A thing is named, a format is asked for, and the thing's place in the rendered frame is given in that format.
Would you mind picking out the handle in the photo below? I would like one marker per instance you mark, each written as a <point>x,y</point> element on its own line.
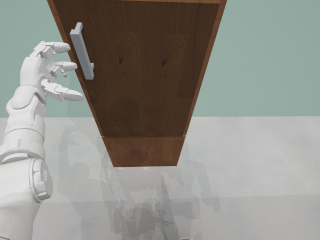
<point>81,51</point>

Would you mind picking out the robot left forearm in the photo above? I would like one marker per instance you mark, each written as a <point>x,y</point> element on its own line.
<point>25,131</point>

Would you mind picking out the cupboard door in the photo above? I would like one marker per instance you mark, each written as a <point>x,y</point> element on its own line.
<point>147,56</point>

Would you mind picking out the robot left hand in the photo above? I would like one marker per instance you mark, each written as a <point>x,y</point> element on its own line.
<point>34,72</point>

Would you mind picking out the left robot upper arm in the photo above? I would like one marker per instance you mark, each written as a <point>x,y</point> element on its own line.
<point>24,185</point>

